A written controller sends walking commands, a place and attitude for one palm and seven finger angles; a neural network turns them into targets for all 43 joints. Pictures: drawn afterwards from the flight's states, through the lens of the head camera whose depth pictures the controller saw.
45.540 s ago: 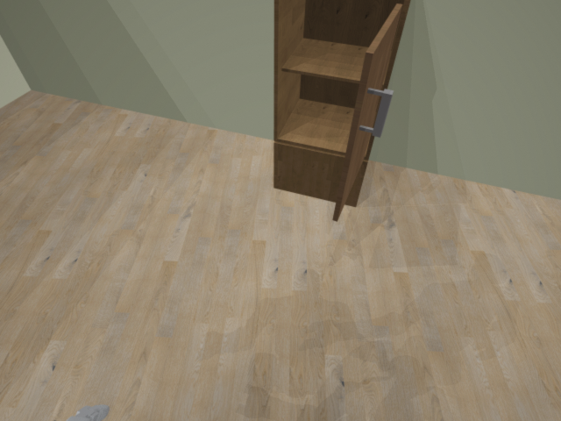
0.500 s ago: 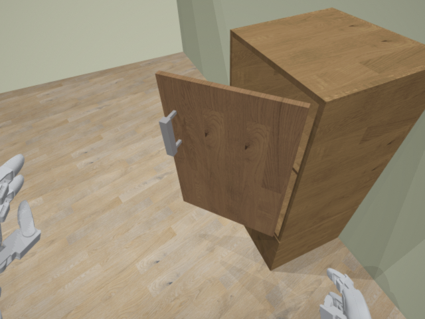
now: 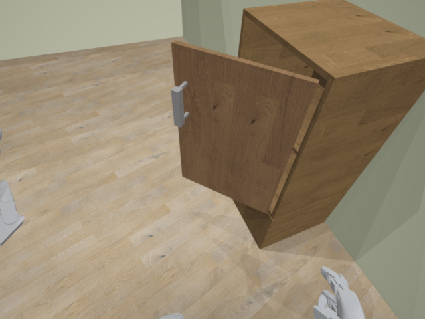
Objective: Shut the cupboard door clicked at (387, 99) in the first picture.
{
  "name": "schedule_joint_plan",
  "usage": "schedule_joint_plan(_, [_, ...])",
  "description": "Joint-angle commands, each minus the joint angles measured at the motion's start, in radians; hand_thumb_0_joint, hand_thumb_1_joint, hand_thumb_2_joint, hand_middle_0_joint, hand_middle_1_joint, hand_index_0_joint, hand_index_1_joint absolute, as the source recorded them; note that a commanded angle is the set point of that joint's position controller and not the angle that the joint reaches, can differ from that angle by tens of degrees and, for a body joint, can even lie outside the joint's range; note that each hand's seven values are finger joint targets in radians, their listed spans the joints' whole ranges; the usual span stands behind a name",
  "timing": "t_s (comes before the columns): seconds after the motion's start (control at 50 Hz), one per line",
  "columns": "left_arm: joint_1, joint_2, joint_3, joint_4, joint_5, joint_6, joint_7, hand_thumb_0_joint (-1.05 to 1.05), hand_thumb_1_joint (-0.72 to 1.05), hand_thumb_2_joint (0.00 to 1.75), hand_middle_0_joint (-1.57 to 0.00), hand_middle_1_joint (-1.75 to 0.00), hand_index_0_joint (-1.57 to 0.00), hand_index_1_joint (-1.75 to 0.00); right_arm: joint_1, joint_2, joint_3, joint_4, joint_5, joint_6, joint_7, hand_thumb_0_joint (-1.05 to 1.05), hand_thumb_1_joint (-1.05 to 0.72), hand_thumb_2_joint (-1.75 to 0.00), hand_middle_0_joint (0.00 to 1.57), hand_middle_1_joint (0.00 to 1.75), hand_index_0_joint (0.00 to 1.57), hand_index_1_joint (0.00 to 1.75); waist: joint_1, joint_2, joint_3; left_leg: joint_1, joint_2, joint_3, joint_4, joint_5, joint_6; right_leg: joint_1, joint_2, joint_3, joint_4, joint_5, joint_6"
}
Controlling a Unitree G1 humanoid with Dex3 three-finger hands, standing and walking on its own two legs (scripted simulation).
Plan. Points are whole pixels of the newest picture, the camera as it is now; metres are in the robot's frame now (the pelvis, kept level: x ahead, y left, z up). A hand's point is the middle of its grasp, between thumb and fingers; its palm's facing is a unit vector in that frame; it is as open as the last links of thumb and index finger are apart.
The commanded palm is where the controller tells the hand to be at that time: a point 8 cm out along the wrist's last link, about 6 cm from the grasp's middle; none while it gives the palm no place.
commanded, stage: step back with the hand held close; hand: left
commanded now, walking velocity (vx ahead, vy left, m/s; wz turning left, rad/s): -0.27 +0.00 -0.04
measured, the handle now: (181, 104) +0.70 +0.14 -0.01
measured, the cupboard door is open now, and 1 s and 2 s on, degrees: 40 40 40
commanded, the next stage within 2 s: stop stepping back and stand still in 0.44 s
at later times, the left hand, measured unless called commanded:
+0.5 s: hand out of the picture +0.07 +0.27 +0.20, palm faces +0.48 -0.73 -0.49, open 7.4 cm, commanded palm +0.01 +0.30 +0.19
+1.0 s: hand out of the picture -0.07 +0.30 +0.20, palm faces +0.48 -0.78 -0.40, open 7.4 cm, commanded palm -0.12 +0.33 +0.19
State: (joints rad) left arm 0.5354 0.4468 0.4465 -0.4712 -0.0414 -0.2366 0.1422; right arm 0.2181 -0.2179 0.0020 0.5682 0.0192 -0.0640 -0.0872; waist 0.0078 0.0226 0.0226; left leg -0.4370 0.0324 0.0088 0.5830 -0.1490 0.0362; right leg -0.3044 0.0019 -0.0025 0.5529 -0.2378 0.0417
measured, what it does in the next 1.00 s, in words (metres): walks backwards: right foot, then left foot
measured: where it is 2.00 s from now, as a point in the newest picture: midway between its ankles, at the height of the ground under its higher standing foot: outside the picture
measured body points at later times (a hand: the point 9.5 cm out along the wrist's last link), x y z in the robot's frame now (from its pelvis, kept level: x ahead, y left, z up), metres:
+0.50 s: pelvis -0.12 +0.00 -0.01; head -0.11 +0.02 +0.43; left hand +0.04 +0.31 +0.22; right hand +0.05 -0.24 -0.09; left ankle +0.09 +0.11 -0.71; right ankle -0.11 -0.13 -0.73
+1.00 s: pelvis -0.26 +0.03 +0.01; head -0.29 +0.05 +0.46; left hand -0.10 +0.34 +0.22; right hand -0.11 -0.20 -0.07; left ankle -0.20 +0.15 -0.67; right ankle -0.26 -0.05 -0.72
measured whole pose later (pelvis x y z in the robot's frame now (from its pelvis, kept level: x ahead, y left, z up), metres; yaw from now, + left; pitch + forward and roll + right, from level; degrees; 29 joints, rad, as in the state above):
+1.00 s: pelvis -0.26 +0.03 +0.01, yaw -1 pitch -1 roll +0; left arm 0.50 0.45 0.41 -0.51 -0.05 -0.17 0.17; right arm 0.25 -0.19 0.01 0.66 0.00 -0.04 -0.06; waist 0.03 -0.04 -0.08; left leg -0.56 0.03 0.05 0.99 -0.35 -0.03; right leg -0.23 0.05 -0.03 0.52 -0.30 -0.09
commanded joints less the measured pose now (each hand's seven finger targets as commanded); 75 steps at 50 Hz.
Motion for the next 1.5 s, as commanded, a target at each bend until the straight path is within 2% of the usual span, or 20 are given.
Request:
schedule_joint_plan(0.0, [-0.078,0.153,0.114,-0.205,0.001,-0.088,0.019,0.00,0.90,0.90,-0.20,-0.30,-0.20,-0.30,-0.085,-0.157,-0.061,-0.142,-0.007,-0.084,-0.012,0.00,-0.90,-0.90,0.20,0.30,0.20,0.30,-0.005,0.129,-0.095,-0.324,0.111,-0.094,-0.260,-0.573,0.056,0.290,0.058,0.041,0.068,-0.031,-0.014])
schedule_joint_plan(0.12, [-0.111,0.185,0.087,-0.199,-0.014,-0.090,0.045,0.00,0.90,0.90,-0.20,-0.30,-0.20,-0.30,-0.049,-0.103,-0.053,-0.076,-0.029,-0.078,0.005,0.00,-0.90,-0.90,0.20,0.30,0.20,0.30,-0.027,-0.140,-0.084,0.094,-0.049,0.043,0.137,-0.247,-0.049,-0.226,-0.169,0.253,-0.302,-0.264,-0.117])
schedule_joint_plan(0.22, [-0.132,0.208,0.104,-0.202,-0.020,-0.096,0.054,0.00,0.90,0.90,-0.20,-0.30,-0.20,-0.30,-0.071,-0.121,-0.051,-0.080,-0.017,-0.063,-0.010,0.00,-0.90,-0.90,0.20,0.30,0.20,0.30,-0.036,-0.014,-0.055,0.074,-0.001,-0.064,-0.044,-0.338,-0.021,-0.252,-0.062,0.096,-0.222,-0.363,-0.062])
schedule_joint_plan(0.28, [-0.079,0.206,0.152,-0.244,-0.016,-0.115,0.045,0.00,0.90,0.90,-0.20,-0.30,-0.20,-0.30,-0.113,-0.145,-0.057,-0.113,-0.016,-0.084,-0.019,0.00,-0.90,-0.90,0.20,0.30,0.20,0.30,-0.008,0.266,-0.118,-0.298,0.205,-0.321,-0.436,-0.645,0.070,0.172,0.123,-0.020,0.243,-0.188,-0.017])
schedule_joint_plan(0.38, [0.055,0.208,0.189,-0.238,-0.054,-0.116,0.031,0.00,0.90,0.90,-0.20,-0.30,-0.20,-0.30,-0.126,-0.112,-0.079,-0.096,-0.024,-0.124,0.015,0.00,-0.90,-0.90,0.20,0.30,0.20,0.30,0.011,0.268,-0.201,-0.092,0.193,-0.141,-0.310,-0.390,0.022,0.129,0.088,-0.026,0.134,-0.270,-0.070])
schedule_joint_plan(0.46, [-0.013,0.223,0.138,-0.210,-0.034,-0.101,0.046,0.00,0.90,0.90,-0.20,-0.30,-0.20,-0.30,-0.080,-0.083,-0.062,-0.058,-0.023,-0.096,0.028,0.00,-0.90,-0.90,0.20,0.30,0.20,0.30,-0.020,-0.175,-0.134,0.134,-0.011,0.053,0.231,-0.241,-0.102,-0.241,-0.284,0.427,-0.338,-0.189,-0.190])
schedule_joint_plan(0.52, [-0.128,0.200,0.091,-0.216,-0.001,-0.049,0.047,0.00,0.90,0.90,-0.20,-0.30,-0.20,-0.30,-0.120,-0.066,-0.048,-0.057,-0.031,-0.064,0.010,0.00,-0.90,-0.90,0.20,0.30,0.20,0.30,-0.016,-0.264,-0.024,0.059,0.001,-0.012,0.310,-0.260,-0.075,-0.240,-0.242,0.305,-0.248,0.136,-0.186])
schedule_joint_plan(0.58, [-0.193,0.178,0.072,-0.187,-0.009,-0.042,0.035,0.00,0.90,0.90,-0.20,-0.30,-0.20,-0.30,-0.075,-0.128,-0.043,-0.051,-0.022,-0.077,-0.020,0.00,-0.90,-0.90,0.20,0.30,0.20,0.30,-0.022,0.072,-0.038,0.188,0.064,-0.062,-0.163,-0.077,-0.022,-0.189,-0.045,0.122,-0.023,0.020,-0.057])
schedule_joint_plan(0.66, [-0.159,0.152,0.113,-0.219,0.003,-0.051,0.025,0.00,0.90,0.90,-0.20,-0.30,-0.20,-0.30,-0.066,-0.140,-0.053,-0.084,-0.019,-0.121,-0.009,0.00,-0.90,-0.90,0.20,0.30,0.20,0.30,-0.015,0.302,-0.147,-0.047,0.280,-0.361,-0.544,-0.796,0.028,0.078,0.118,0.003,0.369,-0.239,-0.016])
schedule_joint_plan(0.8, [-0.033,0.152,0.071,-0.311,-0.031,0.042,0.035,0.00,0.90,0.90,-0.20,-0.30,-0.20,-0.30,-0.097,-0.103,-0.040,-0.121,-0.030,-0.071,0.032,0.00,-0.90,-0.90,0.20,0.30,0.20,0.30,-0.004,0.217,-0.131,0.015,0.128,0.013,-0.394,-0.496,-0.095,0.234,0.119,-0.129,-0.063,-0.269,-0.088])
schedule_joint_plan(0.82, [-0.024,0.176,0.088,-0.288,-0.027,0.059,0.035,0.00,0.90,0.90,-0.20,-0.30,-0.20,-0.30,-0.087,-0.094,-0.042,-0.117,-0.029,-0.051,0.028,0.00,-0.90,-0.90,0.20,0.30,0.20,0.30,0.000,0.088,-0.119,-0.019,0.042,0.101,-0.189,-0.467,-0.112,0.218,0.049,-0.036,-0.197,-0.312,-0.128])
schedule_joint_plan(0.86, [-0.143,0.250,0.127,-0.329,-0.022,0.050,0.036,0.00,0.90,0.90,-0.20,-0.30,-0.20,-0.30,-0.087,-0.110,-0.043,-0.079,-0.030,-0.019,0.028,0.00,-0.90,-0.90,0.20,0.30,0.20,0.30,-0.002,-0.209,-0.029,-0.107,-0.021,0.036,0.508,-0.242,-0.075,-0.133,-0.363,0.466,-0.451,-0.428,-0.314])
schedule_joint_plan(0.96, [-0.175,0.164,0.060,-0.098,-0.006,0.029,0.051,0.00,0.90,0.90,-0.20,-0.30,-0.20,-0.30,-0.091,-0.106,-0.037,-0.068,-0.021,-0.024,-0.006,0.00,-0.90,-0.90,0.20,0.30,0.20,0.30,-0.023,-0.093,0.056,-0.147,0.049,0.016,0.390,-0.231,-0.049,-0.132,-0.267,0.338,-0.394,-0.566,-0.243])
schedule_joint_plan(1.06, [-0.181,0.156,0.049,-0.153,0.013,0.005,0.069,0.00,0.90,0.90,-0.20,-0.30,-0.20,-0.30,-0.047,-0.100,-0.028,-0.065,-0.028,-0.071,-0.029,0.00,-0.90,-0.90,0.20,0.30,0.20,0.30,-0.023,-0.081,-0.062,0.207,-0.007,0.146,-0.093,-0.246,-0.013,-0.052,-0.145,0.155,-0.207,-0.418,-0.187])
schedule_joint_plan(1.08, [-0.183,0.146,0.040,-0.195,0.003,0.001,0.067,0.00,0.90,0.90,-0.20,-0.30,-0.20,-0.30,-0.030,-0.116,-0.038,-0.074,-0.024,-0.080,-0.032,0.00,-0.90,-0.90,0.20,0.30,0.20,0.30,-0.037,-0.010,-0.080,0.304,0.033,0.078,-0.186,-0.307,0.011,-0.099,-0.101,0.118,-0.066,-0.387,-0.149])
schedule_joint_plan(1.12, [-0.192,0.170,0.071,-0.299,0.010,-0.024,0.066,0.00,0.90,0.90,-0.20,-0.30,-0.20,-0.30,-0.048,-0.154,-0.050,-0.097,-0.018,-0.088,-0.022,0.00,-0.90,-0.90,0.20,0.30,0.20,0.30,-0.036,0.281,-0.036,0.382,0.351,-0.413,-0.377,-0.389,0.141,-0.351,0.039,-0.064,0.345,-0.270,-0.052])
schedule_joint_plan(1.14, [-0.157,0.252,0.140,-0.270,0.009,-0.043,0.053,0.00,0.90,0.90,-0.20,-0.30,-0.20,-0.30,-0.055,-0.142,-0.051,-0.071,-0.022,-0.088,-0.017,0.00,-0.90,-0.90,0.20,0.30,0.20,0.30,-0.039,0.236,-0.038,0.290,0.390,-0.465,-0.431,-0.535,0.168,-0.342,-0.003,0.000,0.462,-0.245,-0.049])
schedule_joint_plan(1.3, [-0.034,0.154,0.108,-0.199,0.021,-0.006,0.054,0.00,0.90,0.90,-0.20,-0.30,-0.20,-0.30,-0.054,-0.118,-0.044,-0.068,-0.019,-0.070,0.008,0.00,-0.90,-0.90,0.20,0.30,0.20,0.30,-0.017,0.188,-0.004,-0.111,0.210,-0.020,-0.284,-0.576,0.044,0.191,0.043,-0.152,0.052,-0.128,-0.050])
schedule_joint_plan(1.4, [-0.093,0.189,0.121,-0.203,0.008,-0.005,0.077,0.00,0.90,0.90,-0.20,-0.30,-0.20,-0.30,-0.043,-0.095,-0.057,-0.061,-0.014,-0.066,0.018,0.00,-0.90,-0.90,0.20,0.30,0.20,0.30,-0.006,-0.235,-0.087,-0.188,0.008,0.034,0.392,-0.356,-0.038,0.214,-0.344,0.499,-0.299,-0.196,-0.282])
schedule_joint_plan(1.48, [-0.038,0.166,0.123,-0.224,0.009,-0.022,0.076,0.00,0.90,0.90,-0.20,-0.30,-0.20,-0.30,-0.069,-0.073,-0.023,-0.054,-0.027,-0.044,0.019,0.00,-0.90,-0.90,0.20,0.30,0.20,0.30,-0.018,-0.118,-0.082,0.001,0.025,0.044,0.144,-0.246,-0.036,0.122,-0.249,0.205,-0.188,0.079,-0.228])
